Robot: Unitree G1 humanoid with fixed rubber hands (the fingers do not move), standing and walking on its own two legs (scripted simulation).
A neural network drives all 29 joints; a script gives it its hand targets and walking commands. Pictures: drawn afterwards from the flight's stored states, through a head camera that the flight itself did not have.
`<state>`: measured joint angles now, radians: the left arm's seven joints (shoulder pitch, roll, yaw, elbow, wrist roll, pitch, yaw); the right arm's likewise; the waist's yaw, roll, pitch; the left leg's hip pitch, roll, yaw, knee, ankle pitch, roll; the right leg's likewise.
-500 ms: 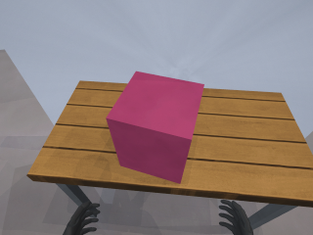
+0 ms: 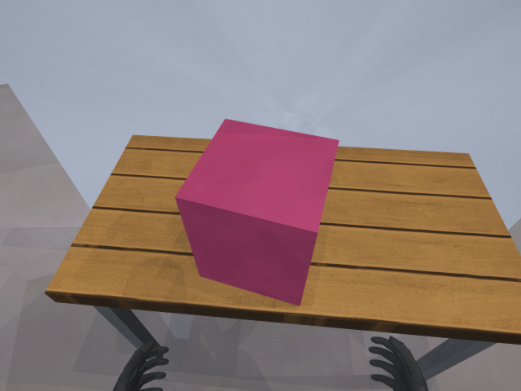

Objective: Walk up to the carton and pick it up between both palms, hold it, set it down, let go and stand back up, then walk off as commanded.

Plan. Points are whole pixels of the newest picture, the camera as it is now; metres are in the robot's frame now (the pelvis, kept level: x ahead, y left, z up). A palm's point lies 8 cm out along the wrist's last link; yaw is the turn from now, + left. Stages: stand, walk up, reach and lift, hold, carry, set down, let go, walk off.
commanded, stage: let go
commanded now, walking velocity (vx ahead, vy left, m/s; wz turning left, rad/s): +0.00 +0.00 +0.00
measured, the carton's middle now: (263, 214) +0.45 +0.01 +0.00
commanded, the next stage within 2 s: stand in 0.08 s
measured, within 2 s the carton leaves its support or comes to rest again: neither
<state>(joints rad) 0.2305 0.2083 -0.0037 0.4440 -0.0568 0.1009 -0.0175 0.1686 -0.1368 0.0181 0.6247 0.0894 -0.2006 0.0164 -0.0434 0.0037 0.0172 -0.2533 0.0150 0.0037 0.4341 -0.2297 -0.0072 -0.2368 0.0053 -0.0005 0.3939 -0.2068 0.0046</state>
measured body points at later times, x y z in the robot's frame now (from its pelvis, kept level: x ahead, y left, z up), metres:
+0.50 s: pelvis +0.00 +0.00 -0.01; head +0.01 +0.01 +0.44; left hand +0.16 +0.28 -0.09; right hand +0.15 -0.27 -0.09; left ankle -0.01 +0.12 -0.74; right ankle +0.00 -0.12 -0.74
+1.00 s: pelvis +0.00 +0.00 -0.01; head -0.01 +0.00 +0.44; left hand +0.14 +0.28 -0.09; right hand +0.14 -0.27 -0.09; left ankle -0.01 +0.12 -0.74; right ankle +0.00 -0.12 -0.74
